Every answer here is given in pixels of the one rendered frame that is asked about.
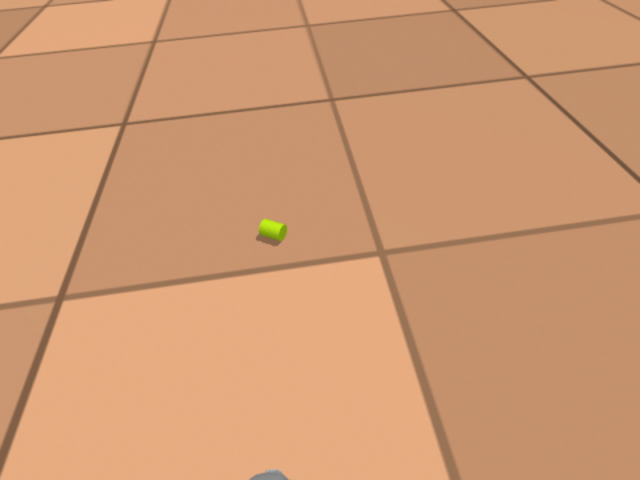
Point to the can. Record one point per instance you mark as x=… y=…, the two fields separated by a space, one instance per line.
x=272 y=229

